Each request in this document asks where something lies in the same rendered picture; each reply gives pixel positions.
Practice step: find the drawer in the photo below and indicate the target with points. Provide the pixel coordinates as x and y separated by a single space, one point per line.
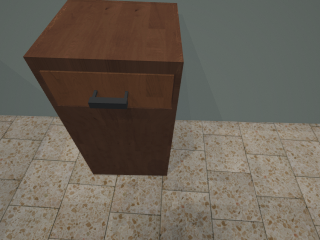
145 90

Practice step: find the cabinet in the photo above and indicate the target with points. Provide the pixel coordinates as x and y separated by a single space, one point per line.
115 36

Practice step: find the handle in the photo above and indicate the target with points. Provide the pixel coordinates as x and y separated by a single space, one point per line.
108 102

